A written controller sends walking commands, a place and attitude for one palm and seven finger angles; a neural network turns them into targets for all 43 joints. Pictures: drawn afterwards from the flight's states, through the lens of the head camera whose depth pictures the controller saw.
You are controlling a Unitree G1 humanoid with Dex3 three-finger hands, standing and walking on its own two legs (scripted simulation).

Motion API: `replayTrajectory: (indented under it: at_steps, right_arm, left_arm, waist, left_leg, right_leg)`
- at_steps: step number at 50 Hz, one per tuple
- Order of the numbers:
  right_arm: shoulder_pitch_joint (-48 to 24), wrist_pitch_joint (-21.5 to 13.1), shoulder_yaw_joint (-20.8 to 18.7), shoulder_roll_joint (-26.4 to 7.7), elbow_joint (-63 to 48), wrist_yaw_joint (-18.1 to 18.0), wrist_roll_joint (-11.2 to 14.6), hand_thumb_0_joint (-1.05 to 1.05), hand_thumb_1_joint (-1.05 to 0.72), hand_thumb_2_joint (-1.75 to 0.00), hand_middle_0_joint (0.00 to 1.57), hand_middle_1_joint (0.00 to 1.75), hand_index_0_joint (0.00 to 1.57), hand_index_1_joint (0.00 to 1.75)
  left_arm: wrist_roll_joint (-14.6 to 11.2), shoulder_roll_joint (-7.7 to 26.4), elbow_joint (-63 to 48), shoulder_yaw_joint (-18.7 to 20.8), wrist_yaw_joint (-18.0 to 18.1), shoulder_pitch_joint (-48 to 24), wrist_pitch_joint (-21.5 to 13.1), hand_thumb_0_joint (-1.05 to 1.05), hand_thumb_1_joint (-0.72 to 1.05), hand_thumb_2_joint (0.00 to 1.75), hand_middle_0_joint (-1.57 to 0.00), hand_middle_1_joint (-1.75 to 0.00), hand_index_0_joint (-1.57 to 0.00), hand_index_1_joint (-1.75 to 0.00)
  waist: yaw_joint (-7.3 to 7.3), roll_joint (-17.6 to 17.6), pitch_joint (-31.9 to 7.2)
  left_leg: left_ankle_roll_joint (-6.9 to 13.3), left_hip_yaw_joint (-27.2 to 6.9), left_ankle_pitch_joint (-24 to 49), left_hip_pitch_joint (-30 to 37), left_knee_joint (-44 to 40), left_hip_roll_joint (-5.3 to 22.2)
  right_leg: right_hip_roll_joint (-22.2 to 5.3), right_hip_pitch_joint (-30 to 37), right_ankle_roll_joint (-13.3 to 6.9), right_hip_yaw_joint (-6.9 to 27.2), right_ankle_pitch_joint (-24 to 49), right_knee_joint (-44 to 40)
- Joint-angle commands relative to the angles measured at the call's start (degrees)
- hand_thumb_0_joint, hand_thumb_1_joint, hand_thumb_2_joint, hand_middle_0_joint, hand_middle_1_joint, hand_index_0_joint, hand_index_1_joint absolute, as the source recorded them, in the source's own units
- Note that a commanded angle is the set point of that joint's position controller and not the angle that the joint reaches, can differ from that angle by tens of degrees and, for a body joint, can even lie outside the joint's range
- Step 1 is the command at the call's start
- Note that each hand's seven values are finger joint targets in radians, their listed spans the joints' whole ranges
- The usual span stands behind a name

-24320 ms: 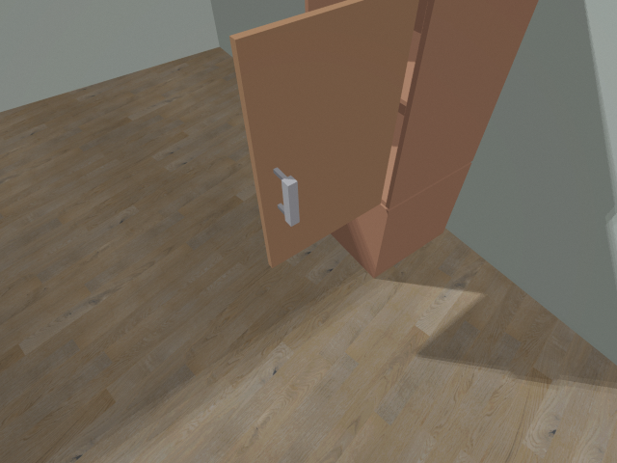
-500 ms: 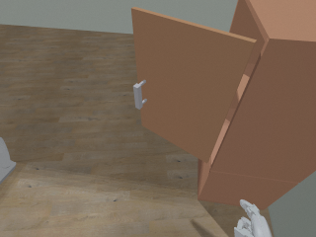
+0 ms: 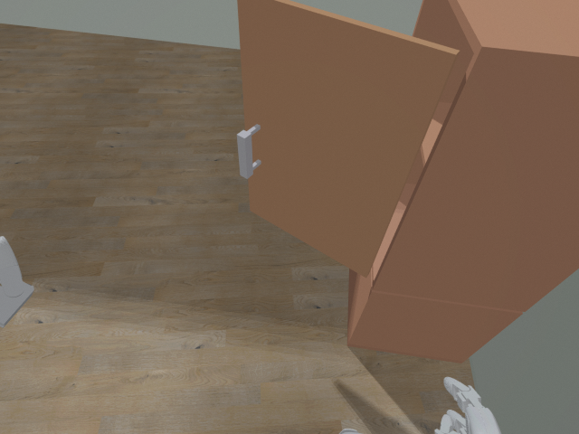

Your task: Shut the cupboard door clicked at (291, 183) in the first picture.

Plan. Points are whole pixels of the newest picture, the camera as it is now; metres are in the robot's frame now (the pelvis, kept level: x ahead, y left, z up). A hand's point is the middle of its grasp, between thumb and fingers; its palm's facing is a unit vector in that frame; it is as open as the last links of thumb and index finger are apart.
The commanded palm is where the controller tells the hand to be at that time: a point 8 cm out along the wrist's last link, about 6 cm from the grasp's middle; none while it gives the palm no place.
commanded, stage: step back with the hand held close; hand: left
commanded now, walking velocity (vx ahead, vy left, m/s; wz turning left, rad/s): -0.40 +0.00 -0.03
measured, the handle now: (251, 151) +0.73 +0.12 -0.06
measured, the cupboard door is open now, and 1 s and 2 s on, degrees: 63 63 63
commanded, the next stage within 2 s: stop stepping back and stand still in 1.28 s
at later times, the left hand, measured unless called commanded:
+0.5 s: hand out of the picture +0.15 +0.26 +0.18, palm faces +0.43 -0.75 -0.51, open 7.4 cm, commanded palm +0.08 +0.30 +0.20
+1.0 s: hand out of the picture +0.07 +0.28 +0.20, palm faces +0.40 -0.76 -0.51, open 7.4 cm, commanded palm +0.01 +0.31 +0.20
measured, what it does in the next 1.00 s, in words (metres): walks backwards: right foot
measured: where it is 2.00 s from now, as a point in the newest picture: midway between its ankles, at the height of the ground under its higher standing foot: outside the picture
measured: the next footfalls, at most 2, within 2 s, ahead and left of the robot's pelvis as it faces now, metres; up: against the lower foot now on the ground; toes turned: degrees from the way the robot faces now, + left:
right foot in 0.62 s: -0.08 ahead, -0.14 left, +0.00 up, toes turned +7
right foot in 1.34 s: -0.21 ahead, -0.09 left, +0.00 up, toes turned +0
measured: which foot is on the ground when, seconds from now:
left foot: down 0.00-1.00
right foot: down 0.00-0.52, up 0.54-0.60, down 0.62-1.00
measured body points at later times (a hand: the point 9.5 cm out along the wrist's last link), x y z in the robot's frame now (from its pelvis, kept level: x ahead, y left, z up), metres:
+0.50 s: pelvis -0.05 +0.00 +0.00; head -0.03 +0.02 +0.45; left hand +0.12 +0.30 +0.21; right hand +0.14 -0.24 -0.06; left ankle +0.04 +0.09 -0.72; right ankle +0.04 -0.15 -0.71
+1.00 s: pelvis -0.13 +0.00 +0.02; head -0.13 +0.02 +0.46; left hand +0.05 +0.31 +0.22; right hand +0.05 -0.25 -0.04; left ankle +0.03 +0.09 -0.71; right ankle -0.12 -0.14 -0.71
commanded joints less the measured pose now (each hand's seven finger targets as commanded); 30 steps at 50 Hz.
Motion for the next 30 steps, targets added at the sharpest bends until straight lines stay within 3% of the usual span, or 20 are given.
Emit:
replayTrajectory:
  at_steps: [1,2,3,4,5,7,8,11,14,15,17,19,21,23,24,25,26,28,29,30]
  right_arm:
    - [-6.32,-3.23,-2.67,-8.02,-10.04,-1.41,0.21,0.0,-0.9,-0.9,0.2,0.3,0.2,0.3]
    - [-6.61,-3.61,-2.8,-8.21,-10.31,-1.69,-0.05,0.0,-0.9,-0.9,0.2,0.3,0.2,0.3]
    - [-6.65,-3.98,-3.02,-7.97,-10.36,-1.89,-0.37,0.0,-0.9,-0.9,0.2,0.3,0.2,0.3]
    - [-7.4,-4.45,-3.42,-8.0,-10.41,-2.02,-0.48,0.0,-0.9,-0.9,0.2,0.3,0.2,0.3]
    - [-6.85,-4.85,-3.51,-7.56,-10.24,-1.93,-0.55,0.0,-0.9,-0.9,0.2,0.3,0.2,0.3]
    - [-5.49,-5.28,-3.77,-7.37,-9.11,-1.65,-0.65,0.0,-0.9,-0.9,0.2,0.3,0.2,0.3]
    - [-5.73,-5.48,-3.71,-7.36,-8.7,-1.51,-0.76,0.0,-0.9,-0.9,0.2,0.3,0.2,0.3]
    - [-5.97,-5.49,-3.5,-7.25,-7.81,-1.29,-0.91,0.0,-0.9,-0.9,0.2,0.3,0.2,0.3]
    - [-5.55,-4.85,-3.73,-6.67,-7.52,-1.17,-0.88,0.0,-0.9,-0.9,0.2,0.3,0.2,0.3]
    - [-5.7,-4.52,-3.51,-5.75,-7.74,-0.97,-0.47,0.0,-0.9,-0.9,0.2,0.3,0.2,0.3]
    - [-6.72,-3.92,-3.45,-5.44,-8.32,-0.8,-0.21,0.0,-0.9,-0.9,0.2,0.3,0.2,0.3]
    - [-7.11,-3.2,-3.5,-5.84,-8.54,-0.9,-0.42,0.0,-0.9,-0.9,0.2,0.3,0.2,0.3]
    - [-7.08,-3.09,-3.16,-5.91,-9.05,-1.12,-0.17,0.0,-0.9,-0.9,0.2,0.3,0.2,0.3]
    - [-7.6,-3.82,-3.49,-7.2,-9.74,-1.74,-0.02,0.0,-0.9,-0.9,0.2,0.3,0.2,0.3]
    - [-8.78,-4.48,-3.73,-7.43,-9.9,-1.99,-0.18,0.0,-0.9,-0.9,0.2,0.3,0.2,0.3]
    - [-8.7,-4.98,-4.12,-7.21,-9.6,-2.08,-0.63,0.0,-0.9,-0.9,0.2,0.3,0.2,0.3]
    - [-7.96,-5.42,-4.34,-7.01,-9.18,-2.02,-0.67,0.0,-0.9,-0.9,0.2,0.3,0.2,0.3]
    - [-7.36,-6.12,-4.11,-6.63,-7.92,-1.49,-0.84,0.0,-0.9,-0.9,0.2,0.3,0.2,0.3]
    - [-7.56,-6.57,-4.21,-6.72,-7.31,-1.27,-0.8,0.0,-0.9,-0.9,0.2,0.3,0.2,0.3]
    - [-7.32,-7.1,-3.55,-6.07,-6.67,-0.94,-0.87,0.0,-0.9,-0.9,0.2,0.3,0.2,0.3]
  left_arm:
    - [0.02,12.54,-12.98,9.87,1.85,1.0,-4.07,0.0,0.9,0.9,-0.2,-0.3,-0.2,-0.3]
    - [0.5,12.51,-12.83,10.9,1.9,0.99,-4.24,0.0,0.9,0.9,-0.2,-0.3,-0.2,-0.3]
    - [0.78,12.14,-13.24,11.0,1.74,0.2,-4.34,0.0,0.9,0.9,-0.2,-0.3,-0.2,-0.3]
    - [0.98,13.52,-12.92,12.26,1.41,-0.51,-4.37,0.0,0.9,0.9,-0.2,-0.3,-0.2,-0.3]
    - [0.77,12.48,-13.45,11.33,0.95,-0.63,-4.5,0.0,0.9,0.9,-0.2,-0.3,-0.2,-0.3]
    - [-0.18,11.05,-11.83,10.28,0.27,1.16,-4.3,0.0,0.9,0.9,-0.2,-0.3,-0.2,-0.3]
    - [-0.43,10.42,-11.88,9.41,-0.02,0.55,-4.29,0.0,0.9,0.9,-0.2,-0.3,-0.2,-0.3]
    - [-0.32,9.75,-11.07,7.52,-0.39,-2.35,-4.11,0.0,0.9,0.9,-0.2,-0.3,-0.2,-0.3]
    - [-0.13,11.83,-11.05,7.91,-0.23,-3.35,-3.99,0.0,0.9,0.9,-0.2,-0.3,-0.2,-0.3]
    - [-0.35,11.12,-12.3,6.54,-0.4,-3.59,-3.93,0.0,0.9,0.9,-0.2,-0.3,-0.2,-0.3]
    - [-0.67,13.43,-13.79,8.39,-0.13,-2.65,-4.14,0.0,0.9,0.9,-0.2,-0.3,-0.2,-0.3]
    - [-0.8,14.98,-14.63,10.51,0.45,-0.76,-4.33,0.0,0.9,0.9,-0.2,-0.3,-0.2,-0.3]
    - [-0.85,13.66,-14.97,10.46,0.58,0.87,-4.84,0.0,0.9,0.9,-0.2,-0.3,-0.2,-0.3]
    - [-0.49,12.46,-13.72,11.6,0.48,1.39,-5.22,0.0,0.9,0.9,-0.2,-0.3,-0.2,-0.3]
    - [-0.24,11.59,-12.8,11.65,0.14,0.91,-5.39,0.0,0.9,0.9,-0.2,-0.3,-0.2,-0.3]
    - [-0.13,11.79,-12.56,11.93,-0.14,0.18,-5.26,0.0,0.9,0.9,-0.2,-0.3,-0.2,-0.3]
    - [-0.26,11.52,-11.36,11.61,-0.4,-0.04,-4.97,0.0,0.9,0.9,-0.2,-0.3,-0.2,-0.3]
    - [-0.82,8.86,-8.74,8.8,-0.87,-0.23,-4.5,0.0,0.9,0.9,-0.2,-0.3,-0.2,-0.3]
    - [-0.78,7.88,-8.44,7.3,-1.11,-0.59,-4.67,0.0,0.9,0.9,-0.2,-0.3,-0.2,-0.3]
    - [-1.39,7.59,-9.31,5.64,-1.09,-0.63,-4.87,0.0,0.9,0.9,-0.2,-0.3,-0.2,-0.3]
  waist:
    - [0.29,7.57,-6.95]
    - [0.65,11.47,-6.66]
    - [1.04,12.99,-6.19]
    - [1.32,12.94,-6.27]
    - [1.36,10.71,-6.25]
    - [1.23,7.96,-7.66]
    - [1.1,7.83,-8.06]
    - [0.49,7.05,-7.24]
    - [-0.15,0.6,-8.01]
    - [-0.33,-2.6,-9.52]
    - [-0.31,-4.85,-10.2]
    - [-0.37,-1.68,-8.52]
    - [-0.61,2.59,-9.2]
    - [-0.11,12.22,-9.21]
    - [0.61,16.53,-8.91]
    - [0.85,16.78,-7.89]
    - [0.85,13.49,-6.34]
    - [1.1,10.25,-3.29]
    - [0.84,11.14,-3.17]
    - [0.77,9.59,-2.63]
  left_leg:
    - [3.55,-11.25,-17.7,-22.59,-22.37,8.97]
    - [4.99,-13.82,-20.23,-29.35,-26.43,11.85]
    - [5.39,-15.0,-17.09,-31.68,-27.14,13.37]
    - [5.54,-15.48,-14.39,-32.19,-26.37,13.91]
    - [5.18,-14.5,-10.25,-30.17,-24.45,13.5]
    - [3.91,-12.08,0.01,-22.23,-19.72,12.33]
    - [3.51,-11.08,1.78,-20.54,-18.33,11.86]
    - [2.41,-9.03,-1.88,-20.3,-16.08,9.63]
    - [0.21,-5.63,-5.96,-14.55,-10.33,4.89]
    - [-0.66,-4.71,-5.12,-10.84,-8.74,3.53]
    - [-0.77,-4.19,-8.32,-6.1,-7.21,2.36]
    - [-0.27,-5.64,-9.4,-5.72,-9.37,2.94]
    - [0.96,-7.84,-10.13,-7.77,-15.58,5.49]
    - [4.03,-12.74,-19.11,-20.43,-25.81,12.2]
    - [5.73,-17.54,-24.37,-27.78,-31.49,16.62]
    - [6.94,-18.82,-25.11,-30.0,-32.94,19.81]
    - [6.94,-18.17,-22.21,-28.2,-31.07,20.04]
    - [5.56,-14.59,-15.27,-21.5,-26.4,18.04]
    - [4.42,-12.95,-12.89,-16.99,-24.71,16.92]
    - [3.2,-11.9,-6.25,-10.87,-22.26,14.71]
  right_leg:
    - [-0.51,26.81,-0.49,7.25,-4.24,2.07]
    - [2.32,32.9,0.4,5.23,1.03,9.56]
    - [4.23,35.25,0.82,4.12,7.0,13.39]
    - [5.08,36.57,1.04,4.58,8.89,14.95]
    - [5.09,35.16,0.87,5.25,8.49,15.16]
    - [3.93,29.74,-0.07,7.1,10.37,12.04]
    - [3.24,28.47,-0.37,8.45,11.27,11.07]
    - [0.91,26.53,-1.22,12.55,16.82,8.42]
    - [-4.21,19.68,-3.11,19.06,18.07,-0.13]
    - [-5.51,17.0,-3.63,19.79,15.16,-2.89]
    - [-6.8,11.55,-4.15,20.98,2.88,-8.61]
    - [-5.9,8.8,-4.24,19.59,-4.89,-10.38]
    - [-1.38,11.81,-2.18,13.88,-4.76,-5.67]
    - [5.08,24.01,0.46,7.22,-1.05,8.09]
    - [7.8,30.58,1.45,4.74,-0.6,15.55]
    - [8.78,32.11,1.64,4.86,-4.66,19.49]
    - [8.61,29.55,1.28,5.32,-7.81,19.7]
    - [7.21,23.3,0.23,5.99,-12.46,11.31]
    - [6.33,21.1,-0.25,6.43,-10.86,5.54]
    - [5.02,16.97,-0.84,7.02,-6.66,-1.59]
